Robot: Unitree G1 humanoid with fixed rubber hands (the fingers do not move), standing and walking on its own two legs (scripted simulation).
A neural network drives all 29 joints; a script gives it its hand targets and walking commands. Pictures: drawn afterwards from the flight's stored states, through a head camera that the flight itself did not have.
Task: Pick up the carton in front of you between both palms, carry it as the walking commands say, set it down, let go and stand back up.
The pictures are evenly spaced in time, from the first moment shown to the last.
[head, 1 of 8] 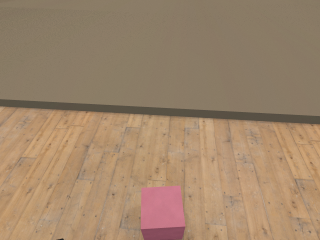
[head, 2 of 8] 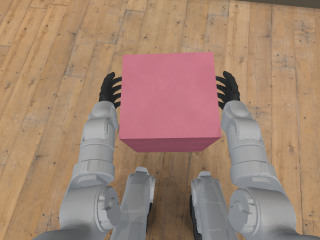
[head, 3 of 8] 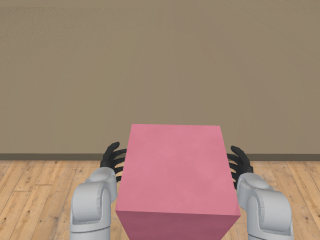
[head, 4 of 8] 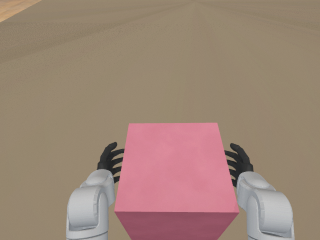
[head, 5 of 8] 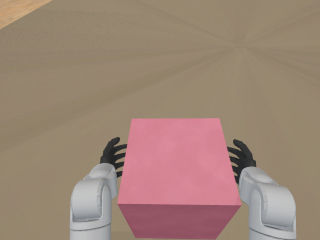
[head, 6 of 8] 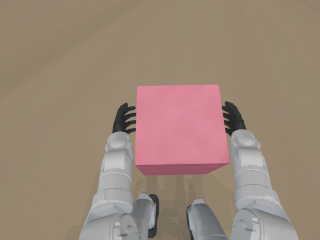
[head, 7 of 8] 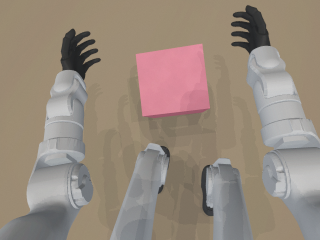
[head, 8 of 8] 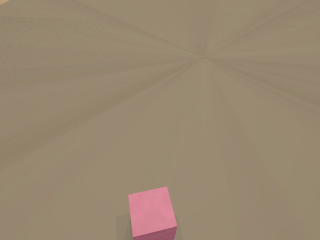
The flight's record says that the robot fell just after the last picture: no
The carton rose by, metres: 0.85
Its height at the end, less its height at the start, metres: +0.10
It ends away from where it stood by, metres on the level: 5.61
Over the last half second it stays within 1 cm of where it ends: yes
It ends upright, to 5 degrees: yes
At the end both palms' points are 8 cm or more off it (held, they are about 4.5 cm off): yes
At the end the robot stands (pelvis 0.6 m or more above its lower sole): yes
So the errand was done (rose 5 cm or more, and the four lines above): yes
